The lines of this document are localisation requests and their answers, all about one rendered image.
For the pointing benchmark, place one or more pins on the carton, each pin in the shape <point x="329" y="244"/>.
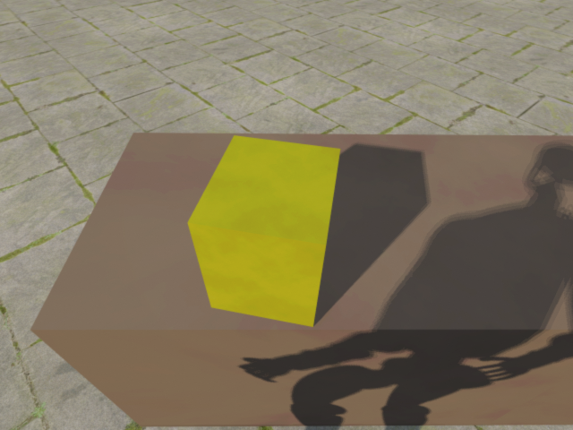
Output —
<point x="260" y="228"/>

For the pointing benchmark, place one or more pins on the pedestal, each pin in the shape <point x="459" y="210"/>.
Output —
<point x="446" y="294"/>

